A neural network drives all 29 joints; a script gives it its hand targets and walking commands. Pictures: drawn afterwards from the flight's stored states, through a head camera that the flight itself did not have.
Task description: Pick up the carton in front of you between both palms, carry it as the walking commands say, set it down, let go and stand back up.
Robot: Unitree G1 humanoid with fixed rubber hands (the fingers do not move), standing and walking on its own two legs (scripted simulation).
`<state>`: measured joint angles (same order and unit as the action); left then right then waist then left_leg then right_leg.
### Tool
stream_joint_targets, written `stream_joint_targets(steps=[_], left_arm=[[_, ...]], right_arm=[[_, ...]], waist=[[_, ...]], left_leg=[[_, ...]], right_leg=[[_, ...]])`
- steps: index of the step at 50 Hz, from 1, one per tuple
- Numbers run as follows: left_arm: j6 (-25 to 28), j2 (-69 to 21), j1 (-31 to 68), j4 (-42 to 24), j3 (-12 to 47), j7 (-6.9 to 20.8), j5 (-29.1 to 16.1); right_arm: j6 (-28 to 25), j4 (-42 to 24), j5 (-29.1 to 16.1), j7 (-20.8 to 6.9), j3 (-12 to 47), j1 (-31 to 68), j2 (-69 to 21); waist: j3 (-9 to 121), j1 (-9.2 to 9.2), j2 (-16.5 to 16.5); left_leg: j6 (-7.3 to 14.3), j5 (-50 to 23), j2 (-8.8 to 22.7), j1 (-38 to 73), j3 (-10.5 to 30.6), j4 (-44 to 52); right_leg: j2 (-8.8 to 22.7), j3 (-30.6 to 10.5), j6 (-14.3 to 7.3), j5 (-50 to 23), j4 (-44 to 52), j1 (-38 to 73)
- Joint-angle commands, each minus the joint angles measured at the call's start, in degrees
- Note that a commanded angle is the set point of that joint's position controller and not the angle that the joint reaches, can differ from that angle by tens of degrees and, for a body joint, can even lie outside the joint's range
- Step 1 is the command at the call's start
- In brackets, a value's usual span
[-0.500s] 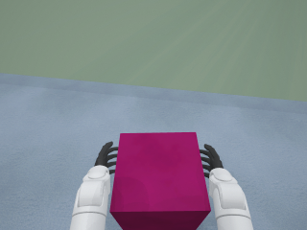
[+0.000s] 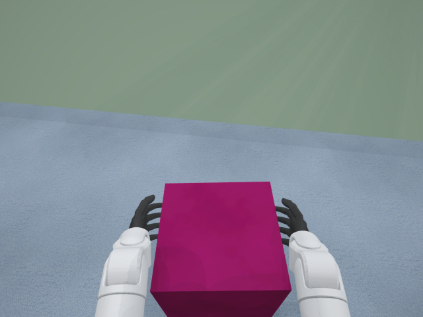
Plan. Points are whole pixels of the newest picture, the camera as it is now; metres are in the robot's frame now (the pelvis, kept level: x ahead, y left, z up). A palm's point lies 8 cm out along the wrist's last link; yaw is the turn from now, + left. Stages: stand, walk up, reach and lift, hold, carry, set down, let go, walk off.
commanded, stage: carry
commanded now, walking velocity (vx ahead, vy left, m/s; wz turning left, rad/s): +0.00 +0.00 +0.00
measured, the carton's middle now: (218, 256) +0.28 +0.00 -0.04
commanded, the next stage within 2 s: hold in 0.22 s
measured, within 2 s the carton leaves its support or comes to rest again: neither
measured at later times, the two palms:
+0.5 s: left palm (116, 255) +0.24 +0.18 +0.04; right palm (279, 236) +0.29 -0.11 +0.04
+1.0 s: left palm (141, 264) +0.29 +0.17 -0.10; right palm (266, 250) +0.34 -0.12 -0.12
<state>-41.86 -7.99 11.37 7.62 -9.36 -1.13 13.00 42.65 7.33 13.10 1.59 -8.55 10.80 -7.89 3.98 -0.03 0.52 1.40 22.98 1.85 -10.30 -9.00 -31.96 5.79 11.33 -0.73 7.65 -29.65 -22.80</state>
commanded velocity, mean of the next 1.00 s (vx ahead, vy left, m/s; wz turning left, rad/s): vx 0.00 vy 0.00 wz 0.00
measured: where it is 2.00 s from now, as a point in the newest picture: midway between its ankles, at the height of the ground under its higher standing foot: outside the picture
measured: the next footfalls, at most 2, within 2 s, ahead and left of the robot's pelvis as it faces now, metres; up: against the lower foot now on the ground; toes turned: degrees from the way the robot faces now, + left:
none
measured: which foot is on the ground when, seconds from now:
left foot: down 0.00-1.00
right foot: down 0.00-1.00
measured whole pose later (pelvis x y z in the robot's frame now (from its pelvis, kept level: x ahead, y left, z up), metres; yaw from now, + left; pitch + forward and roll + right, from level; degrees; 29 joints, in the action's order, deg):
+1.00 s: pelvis -0.05 -0.06 -0.05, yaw +12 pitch +19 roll +1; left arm -12.0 -6.4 38.1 37.2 -29.1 3.4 21.0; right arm 14.3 31.2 21.3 2.7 -25.8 34.0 -10.8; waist -3.5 -0.4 1.9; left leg -2.9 22.7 -3.1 -49.1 7.1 -52.5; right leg -2.1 -3.8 0.2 11.1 -48.1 -56.1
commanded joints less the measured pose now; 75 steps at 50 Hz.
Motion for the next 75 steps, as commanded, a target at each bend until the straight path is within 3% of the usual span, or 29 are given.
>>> stream_joint_targets(steps=[1,11,12,13,14,15,17,19,24,28,30,35,38,40,44,49,53,56,63,75], left_arm=[[1.4,-50.6,22.9,-2.6,31.8,12.4,-13.4],[1.4,-50.9,23.1,-2.6,31.8,12.4,-13.5],[2.7,-52.1,18.6,0.1,29.7,12.7,-12.9],[4.5,-49.6,18.1,-0.4,28.0,11.9,-10.6],[5.0,-49.5,18.0,-0.3,27.7,11.3,-10.0],[5.4,-48.7,17.7,-0.4,27.5,10.9,-10.1],[6.0,-49.4,18.8,0.6,28.1,10.8,-10.5],[6.1,-50.2,20.5,1.3,29.1,11.2,-10.9],[6.1,-50.5,28.1,2.6,30.5,13.8,-12.8],[8.0,-49.0,36.2,12.3,23.8,15.9,-9.2],[10.0,-49.0,40.4,18.1,19.2,16.9,-6.7],[15.1,-44.8,47.1,30.3,4.2,16.8,2.0],[17.8,-39.9,46.1,34.3,-3.5,15.4,6.8],[20.3,-37.2,46.3,34.6,-5.6,14.7,8.1],[26.4,-37.4,47.8,34.4,-3.3,14.7,6.8],[33.5,-43.3,52.6,34.1,5.9,15.6,1.2],[34.7,-47.6,55.3,30.4,14.4,15.4,-3.4],[33.6,-50.1,56.1,28.2,18.4,14.6,-5.9],[29.0,-52.7,57.7,31.8,16.5,14.0,-6.5],[31.5,-50.2,63.6,34.2,15.0,8.8,-7.3]], right_arm=[[-2.5,-4.9,-14.2,-12.7,31.8,25.9,-49.5],[-2.5,-4.9,-14.3,-12.8,31.9,26.1,-49.8],[-2.6,-6.2,-14.6,-12.5,30.9,20.6,-48.7],[-3.4,-9.3,-13.6,-12.5,31.9,22.5,-48.1],[-3.6,-8.5,-13.7,-12.5,31.9,22.7,-48.0],[-4.0,-8.1,-14.1,-12.5,32.2,22.1,-47.4],[-4.7,-8.4,-14.5,-12.6,33.4,23.7,-47.5],[-5.1,-7.3,-14.1,-12.7,32.9,24.3,-47.8],[-5.3,-2.9,-11.5,-12.3,29.7,25.3,-50.1],[-6.0,6.2,-9.1,-12.4,24.4,34.1,-52.7],[-7.2,11.9,-7.8,-12.8,21.8,38.6,-55.0],[-11.7,23.4,-1.1,-11.9,9.2,46.1,-51.2],[-15.2,26.2,3.4,-10.0,2.0,46.9,-45.4],[-18.1,27.1,5.4,-8.9,-0.9,46.4,-42.1],[-25.3,28.5,5.6,-7.4,0.0,46.3,-41.8],[-33.0,26.4,1.5,-7.2,10.5,52.8,-48.1],[-34.2,20.1,-2.7,-7.3,20.5,57.8,-51.4],[-33.1,18.1,-4.2,-7.7,24.0,58.2,-51.5],[-28.9,24.0,-3.3,-10.5,20.2,59.3,-49.4],[-30.7,30.1,-4.4,-11.7,14.2,63.7,-43.8]], waist=[[13.7,0.06,-0.1],[13.8,0.05,0.0],[5.3,0.46,8.3],[7.9,-1.15,5.9],[9.3,-1.46,3.4],[9.9,-1.99,2.9],[9.8,-1.43,2.0],[9.7,-0.69,3.4],[7.2,2.15,1.9],[1.7,1.55,1.1],[1.6,0.45,0.0],[0.6,-1.21,-0.9],[2.8,-1.34,-0.5],[5.9,-0.74,-0.6],[14.9,0.11,-0.6],[33.4,-0.83,-1.5],[53.9,-1.14,-2.8],[60.5,-0.49,-2.8],[52.7,1.44,-1.3],[57.1,3.93,0.2]], left_leg=[[0.4,-16.4,7.0,-3.2,5.5,6.6],[0.5,-16.9,7.0,-3.3,5.4,6.4],[-0.1,-33.4,-2.5,-11.0,17.7,12.8],[-0.3,-37.7,-2.6,-7.3,17.4,11.8],[-0.5,-39.2,-3.5,-3.0,16.8,10.9],[-0.9,-40.1,-4.2,-0.8,16.3,10.9],[-1.1,-36.5,-4.4,1.5,16.1,12.4],[-1.3,-32.2,-4.7,2.9,15.8,13.3],[-1.3,-22.9,-4.9,-2.6,14.9,13.9],[0.5,-4.8,-5.1,-11.7,13.9,15.3],[1.4,-0.5,-5.4,-14.4,13.3,14.0],[2.2,3.1,-6.4,-21.2,12.5,7.1],[1.6,1.7,-7.3,-27.0,11.9,2.5],[1.1,-0.8,-8.0,-31.0,11.4,-0.7],[0.0,-3.9,-9.8,-40.1,10.4,-7.0],[-1.3,-6.6,-11.0,-53.7,10.1,-15.5],[-2.6,-10.1,-11.8,-61.2,9.0,-22.1],[-3.1,-10.4,-12.2,-63.2,8.8,-25.8],[-3.7,-1.3,-12.4,-69.6,8.7,-31.1],[-4.8,-4.5,-13.9,-79.1,7.9,-43.3]], right_leg=[[4.3,-5.4,-0.5,-11.1,1.2,12.6],[4.3,-5.3,-0.3,-11.1,1.1,12.4],[-11.2,-13.5,-2.1,-18.3,1.5,32.1],[-10.6,-15.0,-1.5,-21.9,3.0,31.8],[-10.8,-15.5,-0.9,-23.6,3.8,31.7],[-11.1,-15.5,-0.3,-24.8,4.4,31.8],[-12.0,-14.9,0.3,-19.7,5.3,30.4],[-12.4,-14.9,0.6,-16.0,6.0,29.4],[-12.8,-14.4,0.0,-9.9,6.7,30.2],[-11.8,-13.8,0.7,0.3,6.2,31.4],[-11.3,-14.0,1.1,3.9,5.6,31.3],[-10.2,-15.3,1.3,11.9,2.3,24.2],[-10.6,-15.3,1.3,10.3,-1.4,18.6],[-11.0,-15.1,1.4,5.8,-4.4,14.9],[-11.3,-15.0,1.4,-3.3,-11.4,9.4],[-11.4,-15.9,2.0,-10.9,-21.1,8.9],[-11.7,-15.3,2.6,-18.2,-29.1,10.6],[-12.4,-13.8,2.8,-16.3,-33.0,3.8],[-13.4,-10.9,2.0,-0.9,-37.1,-19.3],[-14.0,-9.6,2.2,-3.9,-49.5,-37.2]])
